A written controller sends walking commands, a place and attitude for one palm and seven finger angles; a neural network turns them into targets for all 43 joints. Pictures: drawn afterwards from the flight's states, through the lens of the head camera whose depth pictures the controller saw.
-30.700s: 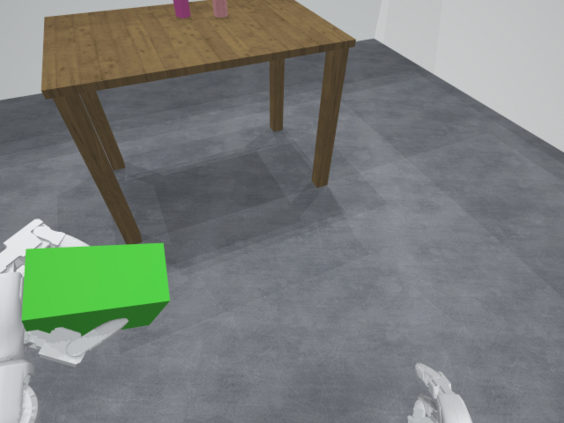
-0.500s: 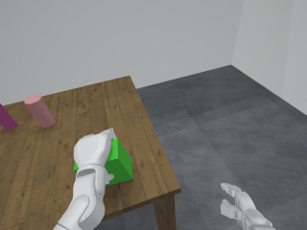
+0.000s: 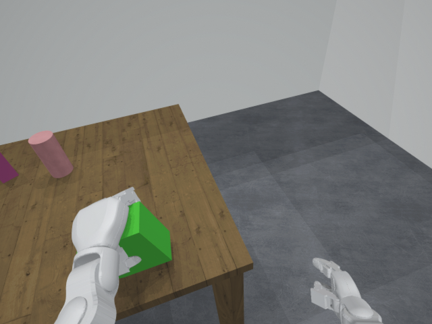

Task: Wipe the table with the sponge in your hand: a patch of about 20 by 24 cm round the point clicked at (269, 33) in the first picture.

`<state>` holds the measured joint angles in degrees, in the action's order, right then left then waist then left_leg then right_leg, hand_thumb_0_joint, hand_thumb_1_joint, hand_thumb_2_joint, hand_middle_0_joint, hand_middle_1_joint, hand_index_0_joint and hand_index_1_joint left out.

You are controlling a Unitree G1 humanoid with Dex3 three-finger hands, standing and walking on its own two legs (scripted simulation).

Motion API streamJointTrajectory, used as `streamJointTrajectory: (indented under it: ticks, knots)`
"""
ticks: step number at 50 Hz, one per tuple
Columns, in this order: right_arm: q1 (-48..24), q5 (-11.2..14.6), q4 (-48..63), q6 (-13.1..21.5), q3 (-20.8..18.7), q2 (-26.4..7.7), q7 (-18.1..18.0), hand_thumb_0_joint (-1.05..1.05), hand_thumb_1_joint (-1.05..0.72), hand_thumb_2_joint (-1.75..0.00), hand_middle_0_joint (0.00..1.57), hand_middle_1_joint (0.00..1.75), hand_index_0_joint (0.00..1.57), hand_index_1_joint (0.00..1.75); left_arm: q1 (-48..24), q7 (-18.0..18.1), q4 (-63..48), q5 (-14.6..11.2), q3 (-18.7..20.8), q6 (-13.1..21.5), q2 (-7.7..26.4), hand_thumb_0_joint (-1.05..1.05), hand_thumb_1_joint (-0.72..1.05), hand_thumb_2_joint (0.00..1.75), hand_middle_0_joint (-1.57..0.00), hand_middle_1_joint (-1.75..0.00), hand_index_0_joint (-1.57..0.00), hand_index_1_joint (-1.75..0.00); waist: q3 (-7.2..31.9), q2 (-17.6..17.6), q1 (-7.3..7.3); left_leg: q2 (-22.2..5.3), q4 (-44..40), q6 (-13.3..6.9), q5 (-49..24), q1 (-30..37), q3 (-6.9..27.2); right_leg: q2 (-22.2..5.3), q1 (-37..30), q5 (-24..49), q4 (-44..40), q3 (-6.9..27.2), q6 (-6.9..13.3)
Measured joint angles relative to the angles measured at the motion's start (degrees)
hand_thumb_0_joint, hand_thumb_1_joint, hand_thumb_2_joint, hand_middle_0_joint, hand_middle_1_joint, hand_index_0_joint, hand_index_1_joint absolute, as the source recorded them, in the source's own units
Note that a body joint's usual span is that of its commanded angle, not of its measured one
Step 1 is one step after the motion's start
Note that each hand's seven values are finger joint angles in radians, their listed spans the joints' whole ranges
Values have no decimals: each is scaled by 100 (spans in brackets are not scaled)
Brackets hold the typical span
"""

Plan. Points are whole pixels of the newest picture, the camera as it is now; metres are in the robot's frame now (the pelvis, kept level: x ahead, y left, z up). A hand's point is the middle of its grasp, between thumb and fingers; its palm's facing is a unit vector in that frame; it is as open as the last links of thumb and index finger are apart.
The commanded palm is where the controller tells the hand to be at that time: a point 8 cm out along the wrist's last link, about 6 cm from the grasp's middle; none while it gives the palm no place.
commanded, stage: slide back across to the middle lane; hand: left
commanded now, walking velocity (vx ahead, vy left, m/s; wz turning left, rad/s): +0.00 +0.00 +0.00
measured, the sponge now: (134, 246) +0.24 +0.20 +0.04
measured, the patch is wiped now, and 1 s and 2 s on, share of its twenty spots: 1.00 1.00 1.00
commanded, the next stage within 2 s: wipe forward along the middle lane in 0.02 s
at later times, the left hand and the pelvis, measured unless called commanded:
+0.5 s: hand (110, 231) +0.25 +0.24 +0.08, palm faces +0.04 -0.10 -0.99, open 10.0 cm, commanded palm +0.22 +0.25 +0.11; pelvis -0.01 +0.00 +0.00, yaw +1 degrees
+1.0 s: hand (107, 208) +0.30 +0.27 +0.07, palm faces -0.03 -0.06 -1.00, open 10.0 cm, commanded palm +0.28 +0.28 +0.11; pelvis -0.01 -0.02 +0.00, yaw +3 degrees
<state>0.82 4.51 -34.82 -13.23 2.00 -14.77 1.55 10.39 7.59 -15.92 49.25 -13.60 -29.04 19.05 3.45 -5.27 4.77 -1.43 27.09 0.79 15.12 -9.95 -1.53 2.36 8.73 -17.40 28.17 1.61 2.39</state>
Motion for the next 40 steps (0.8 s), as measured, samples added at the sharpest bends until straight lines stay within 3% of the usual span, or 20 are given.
streamJointTrajectory:
  ticks: [10, 21, 27, 40]
  knots:
    - [95, -12, -33, 151, -27, -87, -105, 1, -91, -90, 20, 30, 20, 30, 151, -71, 58, 40, 218, 2, 160, -2, -48, 107, -69, -139, -73, -135, -33, -61, 10, 8, 3, -10, -39, -18, 34, -6, -8, 39, -23, -31, -8]
    - [49, -10, -251, 343, 16, -78, -246, 1, -91, -90, 20, 30, 20, 30, -739, -247, 1125, 437, 29, 35, 135, -3, -50, 107, -72, -137, -75, -133, -38, -80, 56, 42, -51, -15, -148, -111, 118, -35, 75, 97, -39, -112, 2]
    - [17, 9, -330, 403, 62, -58, -273, 1, -91, -90, 20, 30, 20, 30, -1255, -321, 1848, 523, 50, 46, 157, -3, -51, 107, -72, -137, -76, -132, -20, -99, 19, 41, -70, -21, -178, -162, 148, -32, 127, 108, -34, -140, 15]
    - [304, 20, -383, 476, -29, -195, -367, 1, -91, -90, 20, 30, 20, 30, -2130, -483, 3004, 527, 371, 570, 293, -1, -53, 108, -74, -136, -78, -131, 62, -46, -34, 24, 48, -30, -162, -478, 274, -4, 383, 85, 34, -262, 67]
